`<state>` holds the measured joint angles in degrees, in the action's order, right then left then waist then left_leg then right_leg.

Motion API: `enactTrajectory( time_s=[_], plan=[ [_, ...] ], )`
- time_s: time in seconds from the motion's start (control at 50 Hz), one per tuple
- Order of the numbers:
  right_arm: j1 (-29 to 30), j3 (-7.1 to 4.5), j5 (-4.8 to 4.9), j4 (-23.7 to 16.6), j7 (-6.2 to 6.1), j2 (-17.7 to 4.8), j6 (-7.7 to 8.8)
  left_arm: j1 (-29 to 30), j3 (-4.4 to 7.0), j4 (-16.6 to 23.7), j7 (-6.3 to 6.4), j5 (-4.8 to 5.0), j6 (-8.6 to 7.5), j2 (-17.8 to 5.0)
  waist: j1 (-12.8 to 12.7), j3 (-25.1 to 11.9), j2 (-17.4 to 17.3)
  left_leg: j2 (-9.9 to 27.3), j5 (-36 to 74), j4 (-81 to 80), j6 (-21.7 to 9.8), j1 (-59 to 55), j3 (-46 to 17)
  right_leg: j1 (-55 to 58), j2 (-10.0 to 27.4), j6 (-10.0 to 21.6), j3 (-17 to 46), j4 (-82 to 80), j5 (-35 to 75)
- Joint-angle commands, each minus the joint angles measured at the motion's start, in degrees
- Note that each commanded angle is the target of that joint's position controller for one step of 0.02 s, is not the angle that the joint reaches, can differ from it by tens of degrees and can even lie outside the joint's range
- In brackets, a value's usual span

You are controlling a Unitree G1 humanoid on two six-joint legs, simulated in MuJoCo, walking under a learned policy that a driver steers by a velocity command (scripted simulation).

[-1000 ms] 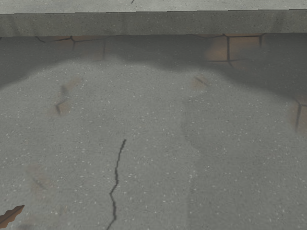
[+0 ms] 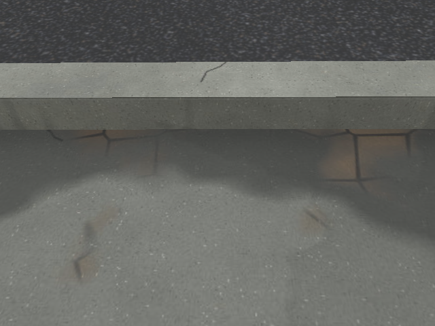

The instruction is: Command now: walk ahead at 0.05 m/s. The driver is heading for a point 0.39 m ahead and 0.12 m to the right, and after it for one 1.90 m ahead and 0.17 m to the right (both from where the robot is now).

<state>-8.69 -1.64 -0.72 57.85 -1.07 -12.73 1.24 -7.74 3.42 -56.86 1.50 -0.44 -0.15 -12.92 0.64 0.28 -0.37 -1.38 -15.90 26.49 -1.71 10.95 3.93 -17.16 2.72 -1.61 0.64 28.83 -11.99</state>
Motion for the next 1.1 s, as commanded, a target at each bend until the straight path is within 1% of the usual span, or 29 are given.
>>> enactTrajectory(
  time_s=[0.02,0.1,0.2,0.48,0.5,0.52,0.54,0.56,0.58,0.6,0.62,0.64,0.68,0.7,0.72,0.74,0.76,0.78,0.8,0.82,0.84,0.86,0.88,0.92,0.96,1.0,1.02,1.06,1.1],
  plan=[
    [-2.37,-1.27,0.12,-0.89,-0.48,-6.44,-0.54,0.59,1.14,1.22,0.04,0.17,-1.2,-6.74,0.33,-2.86,4.17,3.57,8.95,-3.19,-0.65,1.36,-2.85,6.51,2.41,3.41,2.59,-3.01,16.27],
    [-1.98,-1.43,0.51,-0.08,-0.46,-6.45,-0.66,0.52,0.98,-0.15,0.29,0.4,-1.07,-6.66,-0.05,-3.87,2.27,3.9,13.48,-2.05,-0.37,-0.05,-2.76,8.1,2.08,3.98,2.15,-1.68,20.05],
    [-2.35,-1.45,0.55,1.15,-0.6,-6.23,-1.16,1.07,0.86,-1.38,0.42,0.46,-0.57,-6.49,-0.11,-3.12,0.68,4.08,13.71,-1.95,-0.09,-0.44,-2.7,8.19,1.46,4.09,1.52,-1.49,18.87],
    [-4.02,-0.86,0.35,3.57,-0.97,-5.87,-1.02,1.64,0.53,-4.03,0.72,0.34,0.5,-5.82,-0.43,0.21,0.48,4.42,7.85,-4.15,0.26,1.31,-2.92,7.92,0.21,3.15,0.57,-3.4,11.77],
    [-5.37,-0.83,0.41,4.28,-1.0,-5.55,-1.06,0.67,0.39,-4.74,0.72,0.36,0.59,-5.24,-0.33,-0.81,0.19,4.14,1.72,-4.96,-0.01,0.92,-2.73,8.17,-0.65,3.11,-0.38,-3.23,5.88],
    [-5.92,-1.15,0.79,4.57,-1.08,-6.34,-1.2,0.53,0.47,-4.99,0.74,0.64,0.7,-5.3,-0.22,0.39,-0.82,4.2,-7.34,-5.88,-0.97,1.87,-3.42,6.56,-2.19,3.22,-1.9,-1.73,-3.19],
    [-5.92,-1.7,1.21,4.26,-1.21,-7.88,-1.29,0.69,0.66,-4.9,0.77,0.91,0.64,-5.59,0.03,2.29,-2.7,5.47,-17.55,-7.37,-2.75,2.98,-5.81,3.21,-3.79,3.37,-3.58,0.84,-13.05],
    [-6.76,-2.16,1.52,3.95,-1.34,-9.17,-1.13,1.85,0.69,-4.21,0.74,0.93,0.25,-5.58,0.75,4.77,-4.77,8.69,-26.24,-10.27,-4.94,3.43,-10.52,-1.67,-4.43,3.49,-4.5,4.13,-17.72],
    [-8.73,-2.69,1.83,4.05,-1.37,-10.59,-0.68,3.64,0.61,-3.16,0.52,1.07,-0.5,-5.04,1.67,6.73,-7.54,13.89,-32.25,-14.45,-7.75,2.54,-17.65,-6.26,-4.6,3.55,-5.74,9.55,-16.62],
    [-9.41,-3.34,2.07,4.21,-1.42,-12.06,0.0,4.75,0.48,-2.28,0.12,1.37,-1.33,-4.31,1.99,8.94,-9.69,19.28,-33.99,-17.33,-10.7,2.89,-24.62,-9.27,-2.75,4.15,-4.66,15.2,-13.86],
    [-9.56,-3.37,1.9,4.06,-1.41,-11.53,0.81,5.38,0.54,-1.74,-0.31,1.75,-2.09,-4.26,1.92,10.45,-9.23,22.09,-31.76,-18.37,-12.28,2.18,-27.82,-12.89,-0.65,4.82,-2.86,19.06,-13.88],
    [-9.58,-3.23,1.61,3.84,-1.24,-10.49,1.58,5.62,0.69,-1.39,-0.7,2.06,-2.72,-4.43,1.83,10.89,-8.55,23.0,-27.65,-18.08,-12.6,-0.2,-28.32,-16.43,0.88,5.38,-1.41,21.83,-16.05],
    [-8.3,-3.25,2.11,2.9,-0.76,-9.79,2.44,5.05,0.79,-1.1,-1.38,2.59,-3.77,-4.56,0.9,9.89,-6.85,21.08,-19.74,-16.07,-10.55,-3.31,-23.57,-16.71,2.58,6.29,-0.81,16.78,-17.38],
    [-6.91,-3.3,2.52,2.43,-0.52,-9.85,2.49,3.81,0.9,-1.51,-1.59,2.59,-4.15,-4.35,-0.27,8.79,-6.18,18.52,-16.66,-14.67,-8.98,-1.51,-19.19,-11.16,1.75,6.33,-2.58,10.47,-14.93],
    [-5.14,-3.38,2.85,2.02,-0.24,-10.18,2.28,0.18,1.03,-3.08,-1.73,2.39,-4.36,-3.7,-2.4,7.27,-5.75,15.43,-13.7,-12.34,-7.65,3.39,-14.33,-1.28,-0.72,5.93,-6.03,4.04,-8.62],
    [-5.08,-3.39,2.74,1.82,0.02,-10.18,2.05,-5.48,1.6,-5.72,-1.76,2.14,-4.25,-4.01,-4.3,4.99,-5.3,12.82,-10.3,-8.76,-6.86,8.4,-11.19,9.1,-3.82,5.0,-8.44,1.89,-2.84],
    [-4.35,-3.16,2.49,1.35,0.09,-9.72,2.14,-11.67,2.37,-7.72,-1.72,1.87,-4.01,-5.21,-6.8,2.69,-3.43,10.45,-2.94,-2.06,-5.49,12.22,-7.99,16.89,-4.26,5.1,-7.16,0.93,-2.08],
    [-2.73,-2.14,1.78,0.07,0.32,-6.16,2.39,-18.87,3.54,-8.75,-1.33,1.54,-4.14,-9.5,-9.23,0.18,8.99,5.1,0.51,18.18,-1.47,19.17,-0.84,23.46,6.49,8.79,9.2,-6.75,-6.75],
    [-2.43,-1.51,1.91,-2.65,-0.05,-3.0,3.39,-24.18,3.7,-9.2,-2.03,1.27,-4.83,-13.86,-9.17,-3.44,21.28,-1.9,-16.33,35.39,0.5,31.27,-1.47,29.47,18.76,17.52,36.83,-18.26,-13.57],
    [-1.11,-2.08,3.38,-3.12,0.1,-5.15,4.17,-20.07,2.19,-8.51,-2.22,0.75,-5.91,-10.66,-6.75,-0.74,13.04,1.8,-16.45,45.33,-0.75,36.17,-8.32,26.44,21.07,18.93,39.86,-18.59,-18.94],
    [-0.55,-2.17,4.1,-3.41,0.61,-5.86,4.78,-15.37,1.3,-6.88,-2.34,0.93,-6.59,-8.1,-4.85,2.66,8.82,4.56,-10.57,47.68,-2.44,39.55,-9.02,24.01,19.39,16.93,33.38,-17.94,-18.49],
    [-0.87,-2.42,3.76,-2.85,0.74,-6.26,5.06,-12.21,0.57,-5.65,-2.7,0.85,-6.89,-6.67,-3.46,3.94,5.56,6.84,-4.7,46.31,-3.26,38.94,-7.97,21.28,16.66,14.65,26.29,-18.31,-14.33],
    [-0.8,-2.85,3.07,-2.6,0.63,-6.68,5.1,-10.02,0.19,-4.74,-2.91,0.69,-6.93,-6.35,-2.32,4.73,4.3,8.37,-0.13,42.47,-3.37,37.11,-7.8,18.48,14.87,13.03,21.11,-18.96,-7.86],
    [-1.23,-3.3,2.5,-2.22,1.06,-6.35,4.39,-11.51,-0.57,-4.88,-2.62,0.26,-6.48,-4.66,-1.57,4.16,5.39,9.27,4.02,36.77,-2.53,32.01,-6.33,15.95,11.37,11.18,12.62,-19.86,3.48],
    [1.07,-3.2,2.02,-3.03,1.28,-4.99,3.67,-14.55,-0.56,-5.41,-1.8,0.14,-6.21,-5.77,-1.93,4.16,4.52,8.81,6.79,32.1,-0.84,32.22,-4.62,16.34,10.41,11.75,8.79,-20.55,11.83],
    [6.02,-2.81,1.82,-5.07,1.37,-3.79,3.37,-15.52,-0.42,-5.16,-1.0,0.11,-5.9,-6.91,-2.57,5.12,3.51,8.37,10.41,24.7,0.37,33.09,-3.96,15.89,10.09,11.99,6.53,-21.45,14.99],
    [8.44,-2.52,1.85,-5.96,1.54,-3.23,3.35,-15.65,-0.38,-4.87,-0.73,0.11,-5.74,-7.13,-3.0,5.55,3.62,7.84,12.81,20.53,0.67,32.11,-3.42,15.03,9.56,11.75,5.17,-22.01,15.2],
    [12.39,-1.95,1.9,-7.24,1.93,-2.49,3.47,-15.47,-0.34,-4.37,-0.29,-0.06,-5.34,-7.49,-3.56,6.77,4.33,5.62,16.83,12.57,0.82,27.04,-1.11,11.97,7.84,10.64,1.32,-21.73,22.7],
    [15.13,-1.57,1.82,-8.15,2.45,-2.29,3.54,-17.71,-0.22,-5.06,-0.09,0.2,-4.85,-7.51,-4.28,6.58,4.81,3.78,19.03,8.73,0.52,22.43,0.37,11.66,7.54,10.21,-0.8,-19.83,28.61]
  ],
)
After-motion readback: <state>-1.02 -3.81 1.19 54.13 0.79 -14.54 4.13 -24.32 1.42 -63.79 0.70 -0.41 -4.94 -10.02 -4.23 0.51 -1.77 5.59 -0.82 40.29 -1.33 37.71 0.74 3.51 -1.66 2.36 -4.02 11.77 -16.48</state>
